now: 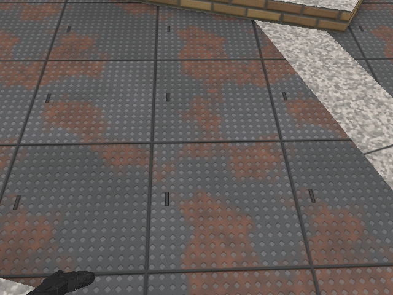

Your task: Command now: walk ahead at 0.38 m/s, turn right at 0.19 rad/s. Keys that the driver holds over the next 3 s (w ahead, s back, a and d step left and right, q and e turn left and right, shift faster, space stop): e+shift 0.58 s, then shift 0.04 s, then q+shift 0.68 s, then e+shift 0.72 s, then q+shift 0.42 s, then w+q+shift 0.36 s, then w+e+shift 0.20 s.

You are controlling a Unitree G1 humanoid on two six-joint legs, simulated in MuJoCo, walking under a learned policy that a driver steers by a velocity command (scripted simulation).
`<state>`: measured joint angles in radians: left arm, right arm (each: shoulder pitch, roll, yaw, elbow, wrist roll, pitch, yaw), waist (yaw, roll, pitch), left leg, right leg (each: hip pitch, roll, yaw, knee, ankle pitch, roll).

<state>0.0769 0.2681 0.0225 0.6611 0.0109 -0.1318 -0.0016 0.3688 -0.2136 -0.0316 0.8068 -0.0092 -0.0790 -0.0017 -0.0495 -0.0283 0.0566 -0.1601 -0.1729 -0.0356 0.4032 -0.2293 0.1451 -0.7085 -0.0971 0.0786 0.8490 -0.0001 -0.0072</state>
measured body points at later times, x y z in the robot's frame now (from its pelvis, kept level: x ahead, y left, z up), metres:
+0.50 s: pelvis +0.22 +0.01 -0.02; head +0.23 +0.01 +0.43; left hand +0.47 +0.23 -0.10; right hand +0.35 -0.28 -0.08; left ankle +0.27 +0.12 -0.74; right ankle +0.19 -0.11 -0.72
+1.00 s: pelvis +0.21 +0.01 +0.00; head +0.24 -0.01 +0.45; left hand +0.50 +0.13 -0.08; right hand +0.15 -0.28 -0.12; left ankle +0.23 +0.13 -0.66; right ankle +0.15 -0.10 -0.74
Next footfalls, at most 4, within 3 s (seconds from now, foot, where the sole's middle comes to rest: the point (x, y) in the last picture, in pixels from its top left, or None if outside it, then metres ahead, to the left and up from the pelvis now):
0.10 right None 0.24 -0.11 -0.78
0.44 left None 0.31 0.10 -0.77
0.82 right None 0.18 -0.12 -0.77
1.18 left None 0.25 0.14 -0.78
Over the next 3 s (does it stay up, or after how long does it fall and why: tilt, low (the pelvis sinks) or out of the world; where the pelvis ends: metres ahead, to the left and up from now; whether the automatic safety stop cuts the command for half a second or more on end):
stays up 0.32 0.09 -0.07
